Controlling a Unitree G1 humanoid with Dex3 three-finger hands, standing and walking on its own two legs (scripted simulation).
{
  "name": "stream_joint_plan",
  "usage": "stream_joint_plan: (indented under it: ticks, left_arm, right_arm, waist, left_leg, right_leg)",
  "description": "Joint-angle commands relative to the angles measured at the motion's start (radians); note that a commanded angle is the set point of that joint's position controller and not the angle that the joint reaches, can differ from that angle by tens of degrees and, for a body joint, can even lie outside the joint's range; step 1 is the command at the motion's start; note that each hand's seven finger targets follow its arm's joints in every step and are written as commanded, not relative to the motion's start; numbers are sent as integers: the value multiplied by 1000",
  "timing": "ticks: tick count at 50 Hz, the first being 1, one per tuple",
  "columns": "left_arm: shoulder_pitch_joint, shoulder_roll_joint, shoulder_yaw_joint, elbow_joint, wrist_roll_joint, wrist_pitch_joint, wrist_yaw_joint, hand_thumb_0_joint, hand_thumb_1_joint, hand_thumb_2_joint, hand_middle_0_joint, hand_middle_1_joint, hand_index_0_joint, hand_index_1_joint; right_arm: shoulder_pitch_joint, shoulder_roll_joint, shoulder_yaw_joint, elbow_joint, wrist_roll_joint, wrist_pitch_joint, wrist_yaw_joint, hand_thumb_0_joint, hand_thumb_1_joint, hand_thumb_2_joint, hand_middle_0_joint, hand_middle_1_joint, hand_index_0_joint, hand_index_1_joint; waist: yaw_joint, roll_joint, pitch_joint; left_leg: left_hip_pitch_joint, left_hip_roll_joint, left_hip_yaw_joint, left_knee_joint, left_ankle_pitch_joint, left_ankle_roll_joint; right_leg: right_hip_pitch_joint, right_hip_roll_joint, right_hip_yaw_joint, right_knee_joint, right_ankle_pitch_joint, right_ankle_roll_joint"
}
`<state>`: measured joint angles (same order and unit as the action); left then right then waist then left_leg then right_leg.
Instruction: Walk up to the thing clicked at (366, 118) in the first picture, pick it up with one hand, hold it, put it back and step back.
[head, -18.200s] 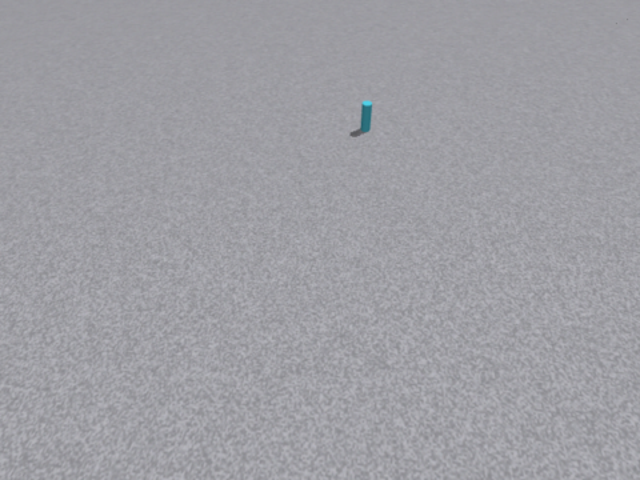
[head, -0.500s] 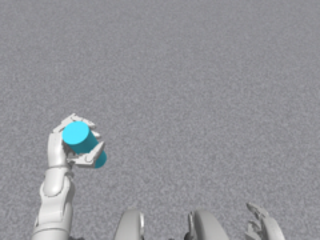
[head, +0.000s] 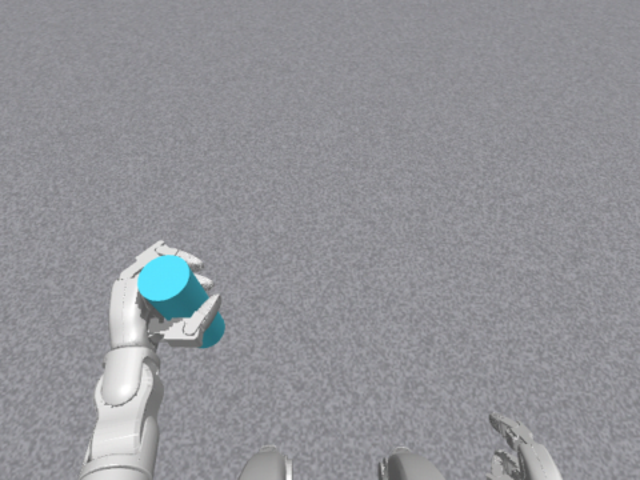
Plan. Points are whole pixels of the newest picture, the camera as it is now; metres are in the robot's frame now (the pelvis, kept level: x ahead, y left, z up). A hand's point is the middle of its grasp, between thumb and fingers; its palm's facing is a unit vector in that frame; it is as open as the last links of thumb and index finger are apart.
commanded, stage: lift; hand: left
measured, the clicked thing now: (187, 307) +0.33 +0.19 +0.01
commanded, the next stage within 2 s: hold in 0.36 s
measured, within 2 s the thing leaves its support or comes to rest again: neither
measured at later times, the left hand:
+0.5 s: hand (192, 280) +0.34 +0.17 +0.06, palm faces +0.11 -0.99 +0.01, open 7.7 cm
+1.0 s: hand (188, 281) +0.33 +0.17 +0.08, palm faces +0.10 -0.99 +0.00, open 7.6 cm
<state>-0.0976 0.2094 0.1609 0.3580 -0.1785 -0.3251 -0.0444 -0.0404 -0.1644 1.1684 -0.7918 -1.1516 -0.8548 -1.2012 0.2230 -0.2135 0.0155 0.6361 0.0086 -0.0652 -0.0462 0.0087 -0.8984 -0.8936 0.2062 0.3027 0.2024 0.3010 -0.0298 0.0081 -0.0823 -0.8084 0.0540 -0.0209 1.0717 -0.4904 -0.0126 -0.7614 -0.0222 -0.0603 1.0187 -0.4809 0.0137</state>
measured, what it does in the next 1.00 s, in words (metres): stands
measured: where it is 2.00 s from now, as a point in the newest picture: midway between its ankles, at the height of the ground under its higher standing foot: outside the picture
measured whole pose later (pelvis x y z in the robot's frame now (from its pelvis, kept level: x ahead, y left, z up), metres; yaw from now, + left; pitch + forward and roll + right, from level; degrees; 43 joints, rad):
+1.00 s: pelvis +0.01 +0.00 +0.03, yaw +0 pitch +7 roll -2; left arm -0.09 0.19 0.14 0.40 -0.17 -0.35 -0.06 -0.04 -0.14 1.14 -0.79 -1.14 -0.85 -1.19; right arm 0.22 -0.21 0.00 0.66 0.00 -0.02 -0.03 0.01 -0.90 -0.90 0.21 0.30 0.20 0.30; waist -0.02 0.01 -0.03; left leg -0.56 0.05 0.00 0.86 -0.42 -0.01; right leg -0.52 -0.02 -0.05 0.82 -0.41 0.01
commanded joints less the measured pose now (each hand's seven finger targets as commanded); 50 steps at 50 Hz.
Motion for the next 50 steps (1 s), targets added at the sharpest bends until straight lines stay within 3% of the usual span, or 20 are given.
stream_joint_plan:
  ticks: [1,4,7,10,12,13,14,17,22,25,29,32,37,38,40,44,45,49,50]
  left_arm:
    - [-271,135,43,-277,-14,-108,-7,0,358,1250,-1195,-1352,-1221,-1341]
    - [-273,136,49,-277,-19,-103,-12,0,352,1240,-1197,-1346,-1224,-1334]
    - [-271,122,46,-247,-19,-101,-10,0,370,1248,-1202,-1349,-1226,-1339]
    - [-293,134,69,-257,-28,-111,-13,0,386,1253,-1220,-1361,-1247,-1348]
    - [-272,140,66,-252,-19,-109,-14,0,383,1253,-1220,-1361,-1246,-1349]
    - [-271,121,48,-236,-21,-109,-20,0,388,1256,-1217,-1361,-1244,-1349]
    - [-274,145,69,-248,-18,-113,-20,0,404,1255,-1222,-1360,-1249,-1347]
    - [-263,129,53,-224,-17,-110,-31,0,422,1255,-1232,-1363,-1257,-1351]
    - [-299,126,69,-237,-29,-122,-29,0,424,1266,-1256,-1379,-1278,-1368]
    - [-292,130,68,-247,-26,-126,-27,0,390,1254,-1235,-1370,-1246,-1370]
    - [-287,108,39,-227,-14,-123,-24,0,371,1231,-1217,-1348,-1226,-1351]
    - [-278,117,50,-234,-15,-124,-20,0,385,1225,-1218,-1342,-1226,-1345]
    - [-301,105,30,-246,-12,-127,-20,0,385,1235,-1236,-1366,-1247,-1366]
    - [-317,118,44,-252,-15,-130,-17,0,387,1234,-1238,-1365,-1249,-1365]
    - [-280,110,43,-236,-13,-125,-14,0,380,1234,-1255,-1372,-1263,-1374]
    - [-314,94,19,-244,-9,-123,-15,0,403,1242,-1254,-1372,-1262,-1374]
    - [-315,103,26,-245,-8,-123,-12,0,392,1240,-1248,-1370,-1258,-1371]
    - [-331,111,28,-251,-7,-122,-13,0,427,1240,-1259,-1375,-1270,-1373]
    - [-309,89,13,-235,-7,-116,-11,0,433,1237,-1269,-1373,-1278,-1372]
  right_arm:
    - [14,-135,-59,-106,2,-36,-8,0,-894,-895,200,300,200,300]
    - [18,-139,-61,-100,0,-34,-6,0,-891,-893,200,300,200,300]
    - [10,-137,-61,-99,2,-27,-8,0,-890,-894,200,300,200,300]
    - [11,-134,-61,-95,-1,-28,-4,0,-891,-893,200,300,200,300]
    - [18,-134,-62,-94,-2,-20,-6,0,-894,-894,200,300,200,300]
    - [18,-141,-65,-95,-3,-18,-6,0,-892,-893,200,300,200,300]
    - [15,-139,-65,-94,-4,-18,-4,0,-888,-892,200,300,200,300]
    - [18,-138,-66,-94,-4,-14,-3,0,-891,-893,200,300,200,300]
    - [9,-132,-63,-95,-4,-10,3,0,-893,-894,200,300,200,300]
    - [13,-142,-70,-96,-6,-5,2,0,-895,-898,200,300,200,300]
    - [2,-137,-69,-99,-5,-1,3,0,-897,-899,200,300,200,300]
    - [4,-132,-66,-98,-4,2,4,0,-897,-899,200,300,200,300]
    - [-3,-136,-68,-94,-3,0,5,0,-899,-900,200,300,200,300]
    - [-5,-135,-66,-95,-4,0,6,0,-901,-900,200,300,200,300]
    - [-7,-133,-66,-97,-4,-1,6,0,-903,-900,200,300,200,300]
    - [-16,-134,-68,-99,-4,0,6,0,-897,-900,200,300,200,300]
    - [-29,-130,-64,-102,-1,-1,9,0,-893,-899,200,300,200,300]
    - [-20,-131,-65,-92,-5,-5,5,0,-896,-899,200,300,200,300]
    - [-24,-130,-63,-99,-4,-7,6,0,-895,-899,200,300,200,300]
  waist:
    - [-7,69,-342]
    - [-4,78,-348]
    - [-11,33,-305]
    - [-7,40,-308]
    - [0,39,-317]
    - [-14,26,-312]
    - [3,41,-329]
    - [-6,43,-322]
    - [2,49,-293]
    - [1,42,-306]
    - [-4,32,-272]
    - [7,26,-286]
    - [-1,45,-268]
    - [-1,51,-257]
    - [7,38,-270]
    - [-6,32,-238]
    - [8,48,-213]
    - [-1,58,-251]
    - [2,45,-240]
  left_leg:
    - [274,-35,1,-178,296,12]
    - [307,-32,-3,-188,353,10]
    - [286,-34,6,-202,322,16]
    - [290,-36,9,-209,334,17]
    - [314,-36,15,-211,372,17]
    - [319,-35,11,-214,384,17]
    - [320,-37,15,-216,397,17]
    - [348,-35,17,-224,416,17]
    - [349,-35,11,-251,378,12]
    - [358,-35,13,-259,401,13]
    - [369,-34,15,-271,386,14]
    - [368,-38,21,-278,372,16]
    - [406,-33,14,-298,391,12]
    - [400,-35,13,-299,382,10]
    - [403,-37,19,-302,383,13]
    - [406,-34,12,-331,326,11]
    - [390,-37,18,-341,290,9]
    - [423,-37,17,-336,322,9]
    - [420,-37,17,-343,323,9]
  right_leg:
    - [182,33,17,-150,326,-27]
    - [206,35,14,-157,370,-28]
    - [228,33,21,-187,365,-22]
    - [248,31,22,-194,381,-20]
    - [265,29,25,-203,416,-18]
    - [274,32,22,-202,426,-18]
    - [291,29,24,-203,441,-19]
    - [296,30,25,-212,455,-19]
    - [302,34,18,-226,403,-22]
    - [322,34,18,-230,430,-22]
    - [319,33,18,-246,415,-20]
    - [347,28,23,-261,419,-17]
    - [330,33,15,-264,411,-21]
    - [335,33,14,-266,401,-21]
    - [359,30,18,-277,414,-19]
    - [344,32,12,-292,361,-21]
    - [337,31,13,-299,326,-24]
    - [352,30,15,-304,357,-20]
    - [363,31,12,-308,358,-21]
